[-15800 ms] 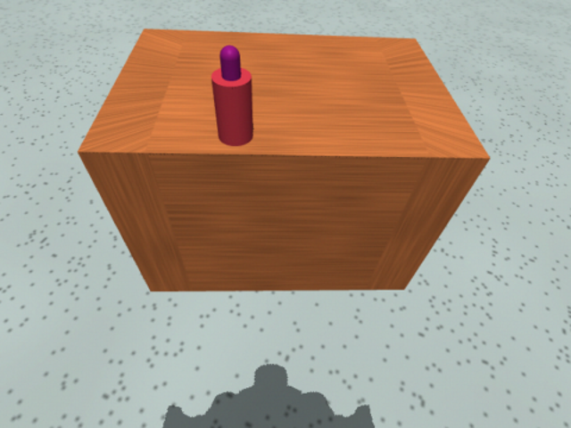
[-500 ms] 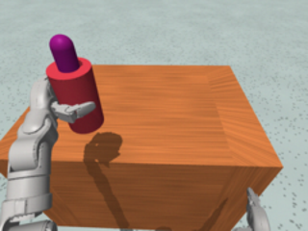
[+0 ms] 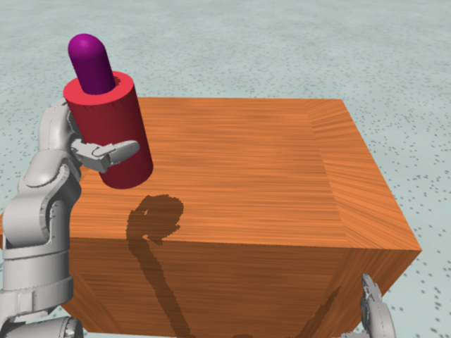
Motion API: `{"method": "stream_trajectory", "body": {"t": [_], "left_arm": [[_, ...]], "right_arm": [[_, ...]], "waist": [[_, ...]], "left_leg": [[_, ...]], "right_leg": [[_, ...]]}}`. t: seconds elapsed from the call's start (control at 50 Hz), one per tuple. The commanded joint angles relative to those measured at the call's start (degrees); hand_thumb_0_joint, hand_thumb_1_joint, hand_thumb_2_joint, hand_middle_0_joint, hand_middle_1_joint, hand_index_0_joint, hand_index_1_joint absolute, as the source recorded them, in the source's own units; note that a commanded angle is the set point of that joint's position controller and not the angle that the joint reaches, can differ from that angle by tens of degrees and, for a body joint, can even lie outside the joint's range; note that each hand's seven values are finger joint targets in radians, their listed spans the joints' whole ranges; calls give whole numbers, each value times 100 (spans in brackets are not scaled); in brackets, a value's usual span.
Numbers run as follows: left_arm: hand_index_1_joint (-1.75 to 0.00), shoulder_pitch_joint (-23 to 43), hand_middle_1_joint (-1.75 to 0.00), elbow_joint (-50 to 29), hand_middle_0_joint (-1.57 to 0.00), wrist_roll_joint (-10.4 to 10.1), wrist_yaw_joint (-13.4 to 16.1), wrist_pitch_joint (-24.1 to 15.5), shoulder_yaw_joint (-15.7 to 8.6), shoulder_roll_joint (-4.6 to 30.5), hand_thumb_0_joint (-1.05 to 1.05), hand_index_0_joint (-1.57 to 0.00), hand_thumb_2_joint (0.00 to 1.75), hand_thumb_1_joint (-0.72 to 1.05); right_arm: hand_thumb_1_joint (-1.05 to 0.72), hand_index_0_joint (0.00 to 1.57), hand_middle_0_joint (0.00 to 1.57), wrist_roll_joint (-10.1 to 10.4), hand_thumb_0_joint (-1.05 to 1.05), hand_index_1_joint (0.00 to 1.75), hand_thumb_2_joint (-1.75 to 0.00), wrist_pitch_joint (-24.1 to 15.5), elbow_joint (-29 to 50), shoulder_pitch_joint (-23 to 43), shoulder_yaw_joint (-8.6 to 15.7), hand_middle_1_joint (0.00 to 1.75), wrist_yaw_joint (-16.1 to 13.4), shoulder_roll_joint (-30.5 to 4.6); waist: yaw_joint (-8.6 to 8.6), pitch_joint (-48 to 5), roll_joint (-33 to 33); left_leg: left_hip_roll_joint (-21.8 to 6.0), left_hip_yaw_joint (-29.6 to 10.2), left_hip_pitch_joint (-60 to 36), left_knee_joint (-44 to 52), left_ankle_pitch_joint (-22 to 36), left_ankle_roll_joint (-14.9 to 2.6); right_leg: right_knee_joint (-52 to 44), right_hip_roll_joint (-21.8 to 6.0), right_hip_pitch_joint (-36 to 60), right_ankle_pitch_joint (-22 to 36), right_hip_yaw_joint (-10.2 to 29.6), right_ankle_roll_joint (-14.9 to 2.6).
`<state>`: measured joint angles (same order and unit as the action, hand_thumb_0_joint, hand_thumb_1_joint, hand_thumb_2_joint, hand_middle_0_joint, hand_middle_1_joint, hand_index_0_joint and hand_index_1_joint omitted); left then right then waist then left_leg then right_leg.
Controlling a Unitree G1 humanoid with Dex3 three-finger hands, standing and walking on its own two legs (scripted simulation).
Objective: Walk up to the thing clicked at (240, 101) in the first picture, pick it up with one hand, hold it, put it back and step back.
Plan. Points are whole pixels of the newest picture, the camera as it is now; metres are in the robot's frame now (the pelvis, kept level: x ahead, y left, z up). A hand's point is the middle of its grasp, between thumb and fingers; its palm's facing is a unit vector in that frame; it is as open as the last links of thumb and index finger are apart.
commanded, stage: hold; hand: left
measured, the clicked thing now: (109, 116) +0.34 +0.16 +0.27
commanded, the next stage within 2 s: none
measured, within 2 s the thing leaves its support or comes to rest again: neither
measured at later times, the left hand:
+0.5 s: hand (109, 124) +0.34 +0.17 +0.26, palm faces +0.15 -0.99 +0.02, open 11.7 cm
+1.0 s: hand (106, 129) +0.33 +0.16 +0.26, palm faces +0.13 -0.99 +0.02, open 11.7 cm
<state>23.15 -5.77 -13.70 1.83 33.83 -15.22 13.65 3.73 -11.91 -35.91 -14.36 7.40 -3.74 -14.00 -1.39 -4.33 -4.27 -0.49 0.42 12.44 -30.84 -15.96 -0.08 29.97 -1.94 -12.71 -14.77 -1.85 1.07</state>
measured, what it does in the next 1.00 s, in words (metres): stands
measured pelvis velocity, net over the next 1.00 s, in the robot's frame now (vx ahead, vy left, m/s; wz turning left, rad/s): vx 0.00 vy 0.00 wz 0.00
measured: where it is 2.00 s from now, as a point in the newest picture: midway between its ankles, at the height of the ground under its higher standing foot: outside the picture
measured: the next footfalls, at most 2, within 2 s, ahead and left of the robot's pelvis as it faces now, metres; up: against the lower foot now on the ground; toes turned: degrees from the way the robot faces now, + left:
none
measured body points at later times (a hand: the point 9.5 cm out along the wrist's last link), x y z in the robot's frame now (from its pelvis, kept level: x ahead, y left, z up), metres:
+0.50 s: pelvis +0.00 +0.00 +0.00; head -0.04 -0.03 +0.45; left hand +0.33 +0.22 +0.26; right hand +0.17 -0.26 -0.07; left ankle +0.01 +0.12 -0.73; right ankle +0.02 -0.13 -0.73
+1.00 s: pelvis +0.00 +0.00 +0.00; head -0.06 -0.03 +0.45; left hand +0.31 +0.22 +0.26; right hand +0.17 -0.26 -0.07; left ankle +0.01 +0.12 -0.73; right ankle +0.02 -0.13 -0.73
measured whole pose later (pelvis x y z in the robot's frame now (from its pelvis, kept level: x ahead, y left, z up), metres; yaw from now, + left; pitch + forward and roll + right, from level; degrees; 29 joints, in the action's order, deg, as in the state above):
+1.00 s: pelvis +0.00 +0.00 +0.00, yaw +0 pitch -3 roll +0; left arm 23.7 -9.5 -14.4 1.6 39.1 -15.1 13.5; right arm 4.0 -11.9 -36.8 -14.3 6.9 -2.3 -13.9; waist -1.8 -4.8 -4.6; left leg -0.4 0.3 12.5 -31.5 -16.0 -0.1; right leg 30.6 -2.0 -12.7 -14.8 -1.9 1.1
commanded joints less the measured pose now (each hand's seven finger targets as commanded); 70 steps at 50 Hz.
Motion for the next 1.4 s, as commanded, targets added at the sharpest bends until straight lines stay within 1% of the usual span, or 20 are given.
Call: {"method": "stream_trajectory", "body": {"t": [0.0,0.02,0.06,0.1,0.32,0.4,0.44,0.48,0.52,0.62,0.74,0.86,0.9,0.92,0.96,1.02,1.2,1.3,1.32,1.38], "left_arm": [[-136,2654,-135,-1694,-122,-28,-30,-310,-353,1130,0,-124,116,-14],[-135,2371,-134,-1165,-121,-22,-42,-224,-329,984,0,-123,116,-13],[-136,2434,-136,-1375,-122,-45,-53,-153,-282,938,0,-125,117,-11],[-136,2319,-136,-1351,-121,-71,-60,-77,-272,856,0,-124,118,-10],[-136,2785,-135,-1490,-120,2,104,15,-399,1045,0,-123,118,-10],[-136,2637,-136,-1384,-121,-6,46,26,-383,1026,0,-124,119,-6],[-137,2529,-137,-1412,-122,-36,-10,59,-248,886,0,-125,120,-4],[-137,2430,-137,-1320,-122,-74,-36,67,-306,895,0,-125,120,-8],[-137,2335,-137,-1314,-124,-55,-63,108,-262,863,0,-126,119,-6],[-138,2373,-138,-1686,-122,-89,-39,74,-312,902,0,-125,120,-6],[-138,2496,-138,-1836,-122,-60,69,15,-376,984,0,-125,121,-4],[-140,2331,-140,-1584,-124,-65,-2,81,-215,843,0,-127,123,-2],[-140,2223,-140,-1379,-124,-91,-45,134,-325,900,0,-127,124,-2],[-140,2339,-140,-1530,-124,-79,-72,149,-214,870,0,-127,123,-2],[-141,2292,-141,-1206,-125,-110,-73,218,-322,895,0,-128,124,-3],[-140,2290,-140,-1276,-124,-102,-63,207,-273,846,0,-127,123,-3],[-138,2589,-138,-1929,-121,-7,97,-108,-382,1047,0,-123,122,-2],[-141,2583,-141,-1865,-123,8,78,-99,-372,1066,0,-126,125,2],[-141,2336,-141,-1420,-125,-3,32,-34,-327,980,0,-127,125,1],[-141,2286,-141,-1232,-125,-49,-82,84,-242,906,0,-127,126,-1]], "right_arm": [[52,5,5,-3,0,5,-6,-359,1007,749,175,5,-3,-674],[52,5,5,-10,0,5,-6,-346,965,671,248,5,0,-763],[52,5,5,-10,0,5,-6,-344,1037,674,140,5,51,-666],[53,5,5,2,0,5,-6,-360,1193,819,238,5,60,-781],[53,5,5,15,0,5,-6,-307,1038,644,175,5,143,-638],[53,5,5,30,0,5,-6,-295,1048,708,234,5,178,-706],[53,5,5,46,0,5,-5,-297,1136,766,109,5,193,-606],[53,5,5,37,0,5,-6,-298,1130,820,237,5,171,-750],[53,5,5,38,0,5,-6,-292,1100,792,103,5,203,-637],[53,5,5,41,0,5,-6,-275,1043,735,108,5,203,-604],[54,5,5,11,0,5,-5,-315,943,770,299,5,134,-787],[53,5,5,18,0,5,-6,-347,900,802,179,5,111,-700],[54,5,5,13,0,5,-6,-353,850,764,180,5,107,-704],[54,5,5,25,0,5,-5,-359,947,849,66,5,128,-624],[53,5,5,12,0,5,-6,-371,849,826,212,5,99,-782],[54,5,5,27,0,5,-5,-391,1025,906,75,5,125,-661],[53,5,5,7,0,5,-6,-433,1083,793,211,5,79,-701],[53,5,5,-18,0,5,-6,-440,952,857,135,5,49,-635],[53,5,5,-15,0,5,-6,-445,1028,902,181,5,42,-711],[54,5,5,1,0,5,-6,-431,920,988,91,5,35,-641]], "waist": [[-14,-1027,233],[62,-939,460],[39,-996,414],[11,-977,544],[-7,-978,504],[11,-983,387],[-13,-860,443],[-35,-832,645],[-58,-836,487],[-49,-926,412],[48,-958,455],[34,-822,429],[24,-767,578],[-39,-789,439],[13,-669,644],[-59,-605,647],[-5,-1201,317],[-36,-1057,314],[35,-809,479],[-51,-586,517]], "left_leg": [[114,27,-446,452,967,-32],[88,14,-434,437,1028,-40],[97,3,-438,417,1126,-49],[96,9,-428,420,1114,-46],[111,16,-429,403,1194,-48],[111,22,-435,410,1085,-39],[129,28,-371,416,974,-59],[99,0,-336,405,1014,-65],[104,5,-332,430,951,-46],[110,17,-368,401,932,-56],[106,12,-400,401,801,-65],[86,-23,-366,448,732,-45],[101,-4,-298,433,719,-69],[120,14,-274,454,724,-59],[111,7,-262,455,630,-80],[116,11,-193,507,524,-68],[120,13,-456,401,765,-49],[91,-25,-380,415,718,-26],[81,-26,-302,440,631,-39],[101,-5,-179,491,585,-50]], "right_leg": [[-473,170,85,779,-157,-122],[-480,191,51,839,-165,-101],[-466,181,124,947,-165,-104],[-475,185,154,921,-160,-93],[-431,169,109,1003,-162,-105],[-452,166,96,900,-164,-106],[-481,151,78,816,-157,-109],[-492,158,113,841,-157,-93],[-475,167,62,753,-167,-115],[-475,164,87,740,-156,-116],[-461,167,30,642,-136,-105],[-469,184,-39,579,-162,-116],[-491,178,-36,571,-152,-96],[-507,161,-17,549,-155,-116],[-534,168,-81,482,-150,-92],[-555,166,-67,370,-155,-105],[-427,161,88,599,-138,-120],[-449,182,64,544,-152,-113],[-478,186,25,499,-146,-94],[-528,180,-84,453,-152,-107]]}}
